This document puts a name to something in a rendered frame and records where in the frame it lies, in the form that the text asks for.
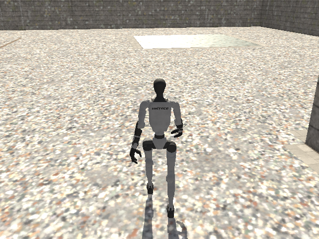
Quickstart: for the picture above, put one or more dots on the left robot forearm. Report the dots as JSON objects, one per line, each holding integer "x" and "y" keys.
{"x": 137, "y": 136}

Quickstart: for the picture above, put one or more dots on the robot left hand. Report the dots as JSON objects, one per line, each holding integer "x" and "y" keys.
{"x": 132, "y": 153}

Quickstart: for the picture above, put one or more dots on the robot left upper arm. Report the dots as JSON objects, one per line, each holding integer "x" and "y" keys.
{"x": 142, "y": 113}

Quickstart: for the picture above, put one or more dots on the robot head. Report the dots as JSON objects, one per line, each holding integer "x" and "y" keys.
{"x": 159, "y": 87}

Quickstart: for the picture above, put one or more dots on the robot torso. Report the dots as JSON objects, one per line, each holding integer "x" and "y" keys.
{"x": 159, "y": 119}

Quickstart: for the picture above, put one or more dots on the right robot forearm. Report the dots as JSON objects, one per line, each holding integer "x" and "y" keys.
{"x": 180, "y": 127}

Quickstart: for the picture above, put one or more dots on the robot right hand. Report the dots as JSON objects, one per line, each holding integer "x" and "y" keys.
{"x": 178, "y": 135}

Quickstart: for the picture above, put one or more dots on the robot right upper arm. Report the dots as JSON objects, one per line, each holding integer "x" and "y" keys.
{"x": 176, "y": 111}

